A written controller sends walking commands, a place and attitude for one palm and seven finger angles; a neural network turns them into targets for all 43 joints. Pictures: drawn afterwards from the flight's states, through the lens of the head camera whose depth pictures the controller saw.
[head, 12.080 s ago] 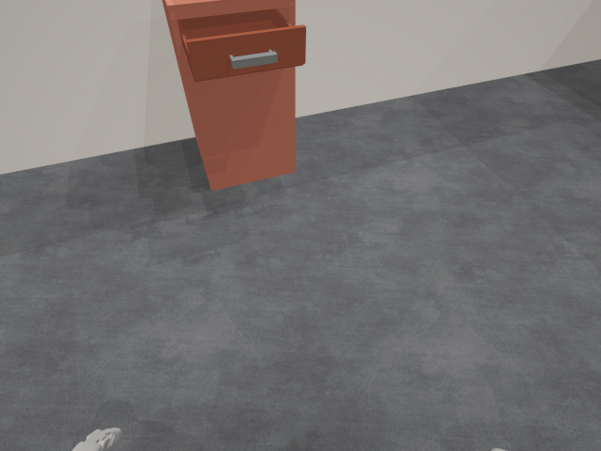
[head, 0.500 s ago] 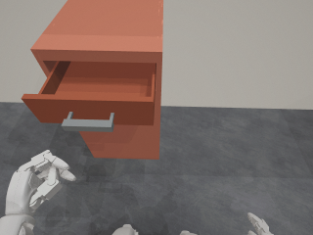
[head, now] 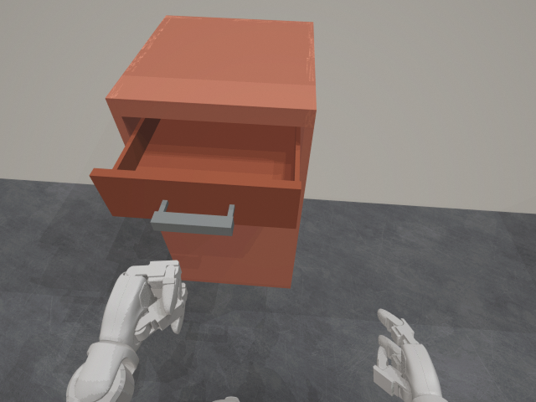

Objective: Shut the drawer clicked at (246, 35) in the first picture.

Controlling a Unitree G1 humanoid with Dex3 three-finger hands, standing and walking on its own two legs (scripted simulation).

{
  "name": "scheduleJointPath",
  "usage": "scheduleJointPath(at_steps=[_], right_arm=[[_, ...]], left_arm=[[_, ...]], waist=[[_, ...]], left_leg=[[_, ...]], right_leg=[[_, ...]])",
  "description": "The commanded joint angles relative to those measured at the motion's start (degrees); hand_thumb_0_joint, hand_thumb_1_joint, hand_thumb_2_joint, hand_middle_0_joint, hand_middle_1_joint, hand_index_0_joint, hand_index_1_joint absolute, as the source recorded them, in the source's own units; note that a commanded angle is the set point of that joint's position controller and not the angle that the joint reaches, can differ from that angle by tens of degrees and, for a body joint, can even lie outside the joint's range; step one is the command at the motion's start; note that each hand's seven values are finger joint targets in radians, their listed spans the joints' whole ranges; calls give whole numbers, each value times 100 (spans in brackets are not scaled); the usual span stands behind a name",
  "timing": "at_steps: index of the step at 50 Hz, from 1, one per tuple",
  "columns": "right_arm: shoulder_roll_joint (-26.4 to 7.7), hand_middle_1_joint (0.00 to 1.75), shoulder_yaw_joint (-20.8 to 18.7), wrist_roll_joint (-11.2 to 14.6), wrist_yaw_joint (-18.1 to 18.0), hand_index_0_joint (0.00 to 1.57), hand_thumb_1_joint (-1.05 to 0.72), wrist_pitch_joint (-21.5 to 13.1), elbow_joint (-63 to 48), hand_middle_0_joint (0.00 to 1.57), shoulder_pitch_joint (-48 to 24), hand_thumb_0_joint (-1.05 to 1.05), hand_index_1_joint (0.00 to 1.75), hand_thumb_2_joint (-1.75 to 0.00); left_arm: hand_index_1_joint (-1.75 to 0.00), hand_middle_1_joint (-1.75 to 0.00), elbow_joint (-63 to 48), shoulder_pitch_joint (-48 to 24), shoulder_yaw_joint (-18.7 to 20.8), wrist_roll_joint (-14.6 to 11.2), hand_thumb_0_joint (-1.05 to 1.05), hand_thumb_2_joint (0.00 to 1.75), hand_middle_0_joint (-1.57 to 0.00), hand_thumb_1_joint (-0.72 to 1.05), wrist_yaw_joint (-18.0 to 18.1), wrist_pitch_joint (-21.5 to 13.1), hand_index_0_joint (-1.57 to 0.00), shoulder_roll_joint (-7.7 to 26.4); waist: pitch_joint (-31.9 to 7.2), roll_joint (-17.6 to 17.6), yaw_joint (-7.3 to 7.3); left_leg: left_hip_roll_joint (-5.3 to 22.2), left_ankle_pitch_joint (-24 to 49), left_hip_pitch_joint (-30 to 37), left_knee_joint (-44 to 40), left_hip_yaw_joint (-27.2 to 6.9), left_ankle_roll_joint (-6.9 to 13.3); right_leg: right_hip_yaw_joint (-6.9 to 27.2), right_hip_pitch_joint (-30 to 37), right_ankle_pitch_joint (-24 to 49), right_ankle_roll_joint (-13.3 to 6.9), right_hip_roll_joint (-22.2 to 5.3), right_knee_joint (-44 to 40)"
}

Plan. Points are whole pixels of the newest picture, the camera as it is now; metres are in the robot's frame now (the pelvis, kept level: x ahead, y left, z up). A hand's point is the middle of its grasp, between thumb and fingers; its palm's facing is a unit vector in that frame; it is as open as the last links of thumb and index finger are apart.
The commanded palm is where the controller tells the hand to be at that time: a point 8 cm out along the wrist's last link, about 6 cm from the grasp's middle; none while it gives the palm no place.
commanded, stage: raise the hand and make a fist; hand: left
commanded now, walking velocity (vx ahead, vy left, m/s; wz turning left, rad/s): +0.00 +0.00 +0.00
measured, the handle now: (195, 215) +0.44 +0.17 -0.01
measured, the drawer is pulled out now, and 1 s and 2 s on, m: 0.18 0.18 0.18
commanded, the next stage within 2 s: bring the fist close to the handle in 0.46 s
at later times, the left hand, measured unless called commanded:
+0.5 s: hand (181, 286) +0.25 +0.13 +0.10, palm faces +0.01 -1.00 -0.07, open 3.3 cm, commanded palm +0.22 +0.19 +0.09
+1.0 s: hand (191, 281) +0.28 +0.13 +0.04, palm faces -0.03 -1.00 -0.03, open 3.3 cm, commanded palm +0.26 +0.20 +0.04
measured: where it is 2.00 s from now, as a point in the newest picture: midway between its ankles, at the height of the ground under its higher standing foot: outside the picture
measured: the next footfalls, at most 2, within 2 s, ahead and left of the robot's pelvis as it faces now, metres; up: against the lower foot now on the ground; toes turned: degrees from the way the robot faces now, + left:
none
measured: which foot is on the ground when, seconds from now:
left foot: down 0.00-1.00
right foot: down 0.00-1.00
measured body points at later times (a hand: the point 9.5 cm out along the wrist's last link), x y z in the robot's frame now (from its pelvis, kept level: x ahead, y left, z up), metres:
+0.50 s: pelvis +0.00 -0.03 +0.01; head +0.03 -0.04 +0.46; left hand +0.24 +0.18 +0.10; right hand +0.16 -0.28 -0.07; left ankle +0.02 +0.08 -0.69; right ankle -0.01 -0.13 -0.69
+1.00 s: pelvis +0.00 -0.05 -0.01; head +0.05 -0.06 +0.44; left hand +0.27 +0.19 +0.05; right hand +0.16 -0.30 -0.10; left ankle +0.02 +0.08 -0.69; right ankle -0.01 -0.13 -0.69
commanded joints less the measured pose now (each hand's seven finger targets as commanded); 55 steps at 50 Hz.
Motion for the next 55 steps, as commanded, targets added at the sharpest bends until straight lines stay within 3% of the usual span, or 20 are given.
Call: scheduleJointPath(at_steps=[1, 4, 7, 11, 14, 16, 19, 22, 24, 26, 28, 32, 36, 39, 43, 46, 47, 51, 53, 55], right_arm=[[-871, 30, -405, -23, -96, 20, -90, -281, -729, 20, -241, 0, 30, -90], [-853, 30, -404, -23, -42, 20, -90, -292, -638, 20, -213, 0, 30, -90], [-930, 30, -440, 14, -19, 20, -90, -221, -608, 20, -189, 0, 30, -90], [-998, 30, -459, 36, -82, 20, -90, -157, -631, 20, -265, 0, 30, -90], [-918, 30, -468, 32, -106, 20, -90, -225, -649, 20, -306, 0, 30, -90], [-910, 30, -472, 12, -120, 20, -90, -296, -555, 20, -284, 0, 30, -90], [-911, 30, -481, 16, -89, 20, -90, -396, -425, 20, -251, 0, 30, -90], [-975, 30, -520, 26, -52, 20, -90, -423, -371, 20, -169, 0, 30, -90], [-1020, 30, -542, 55, -52, 20, -90, -417, -431, 20, -160, 0, 30, -90], [-1048, 30, -554, 73, -94, 20, -90, -390, -432, 20, -164, 0, 30, -90], [-1035, 30, -559, 77, -127, 20, -90, -367, -476, 20, -209, 0, 30, -90], [-954, 30, -525, 35, -166, 20, -90, -369, -276, 20, -226, 0, 30, -90], [-933, 30, -533, 26, -130, 20, -90, -436, -119, 20, -198, 0, 30, -90], [-980, 30, -549, 42, -107, 20, -90, -450, -57, 20, -173, 0, 30, -90], [-1046, 30, -576, 54, -124, 20, -90, -380, -57, 20, -143, 0, 30, -90], [-1056, 30, -606, 38, -134, 20, -90, -339, -43, 20, -134, 0, 30, -90], [-1020, 30, -600, 26, -128, 20, -90, -336, -43, 20, -160, 0, 30, -90], [-1029, 30, -631, -18, -107, 20, -90, -319, 74, 20, -108, 0, 30, -90], [-1034, 30, -651, -19, -76, 20, -90, -304, 69, 20, -94, 0, 30, -90], [-1059, 30, -664, -21, -73, 20, -90, -273, 85, 20, -62, 0, 30, -90]], left_arm=[[-160, -160, -1763, -1105, 452, -46, 0, 90, -140, 90, 354, -571, -140, 469], [-160, -160, -1424, -914, 249, 20, 0, 90, -140, 90, 363, -644, -140, 223], [-160, -160, -851, -563, 220, 67, 0, 90, -140, 90, 182, -456, -140, 224], [-160, -160, -749, -738, 690, -52, 0, 90, -140, 90, 3, -278, -140, 695], [-160, -160, -1270, -1024, 823, -211, 0, 90, -140, 90, 26, -515, -140, 693], [-160, -160, -1393, -1019, 1033, -295, 0, 90, -140, 90, 105, -762, -140, 839], [-160, -160, -1194, -960, 929, -325, 0, 90, -140, 90, 86, -1031, -140, 704], [-160, -160, -676, -667, 708, -282, 0, 90, -140, 90, -109, -984, -140, 551], [-160, -160, -489, -469, 696, -304, 0, 90, -140, 90, -278, -825, -140, 590], [-160, -160, -344, -607, 897, -353, 0, 90, -140, 90, -387, -685, -140, 816], [-160, -160, -472, -690, 1218, -423, 0, 90, -140, 90, -428, -664, -140, 1050], [-160, -160, -270, -1461, 1497, -502, 0, 90, -140, 90, -331, -972, -140, 1091], [-160, -160, 131, -1839, 1375, -491, 0, 90, -140, 90, -460, -1389, -140, 995], [-160, -160, 636, -1910, 1255, -486, 0, 90, -140, 90, -732, -1429, -140, 956], [-160, -160, 1078, -2008, 1452, -581, 0, 90, -140, 90, -1001, -1320, -140, 1127], [-160, -160, 1126, -2140, 1781, -651, 0, 90, -140, 90, -939, -1381, -140, 1332], [-160, -160, 1128, -2283, 1646, -652, 0, 90, -140, 90, -915, -1438, -140, 1144], [-160, -160, 1412, -2727, 1689, -591, 0, 90, -140, 90, -767, -1739, -140, 1179], [-160, -160, 1633, -2612, 1637, -533, 0, 90, -140, 90, -781, -1816, -140, 1126], [-160, -160, 1711, -2882, 1522, -481, 0, 90, -140, 90, -811, -1834, -140, 1090]], waist=[[-769, 31, -86], [-718, 181, -93], [-622, -46, -87], [-644, -208, -20], [-956, 17, 3], [-963, 13, 18], [-808, 202, -78], [-622, -23, -148], [-623, -215, -116], [-550, -498, -117], [-736, -514, -25], [-645, -435, -131], [-811, -244, -207], [-962, -133, -215], [-1177, -390, -150], [-1375, -428, -75], [-1416, -315, -91], [-1269, -480, -177], [-1333, -295, -143], [-1475, -87, -199]], left_leg=[[338, 1221, 1418, -1214, -862, -317], [337, 1221, 1493, -1256, -854, -362], [262, 1140, 1280, -1223, -694, -305], [152, 1037, 1057, -1211, -502, -233], [132, 1267, 1297, -1163, -403, -216], [145, 1368, 1311, -1148, -404, -215], [131, 1376, 1295, -1078, -365, -216], [99, 1341, 1139, -1006, -325, -188], [69, 1261, 1019, -1003, -285, -171], [33, 1167, 867, -967, -248, -135], [6, 1225, 856, -953, -195, -130], [-6, 1180, 707, -784, -191, -140], [-10, 1174, 553, -548, -182, -143], [-16, 1235, 438, -449, -183, -148], [-17, 1331, 169, -343, -191, -143], [9, 1497, 185, -330, -194, -140], [-4, 1523, 208, -315, -178, -141], [48, 1338, -19, -150, -209, -133], [45, 1234, -93, -90, -188, -144], [60, 1240, -32, -18, -197, -141]], right_leg=[[-173, -170, 985, -205, 246, -568], [-182, -203, 931, -208, 235, -594], [-155, -47, 1005, -209, 234, -734], [-51, 299, 1104, -207, 215, -914], [-6, 410, 1311, -191, 206, -934], [4, 465, 1366, -198, 228, -946], [27, 324, 1410, -189, 223, -944], [78, 279, 1531, -157, 209, -992], [141, 374, 1565, -125, 183, -1061], [286, 479, 1526, -83, 157, -1205], [416, 687, 1640, -44, 100, -1254], [526, 535, 1621, -4, 80, -1196], [660, 420, 1721, 25, 28, -1046], [715, 405, 1924, 33, -12, -932], [874, 623, 2330, 120, -93, -852], [733, 627, 2472, 84, -38, -677], [679, 545, 2490, 64, -27, -592], [597, 47, 1962, 15, 60, -412], [581, -119, 1759, -21, 71, -319], [500, -350, 1662, -62, 112, -186]])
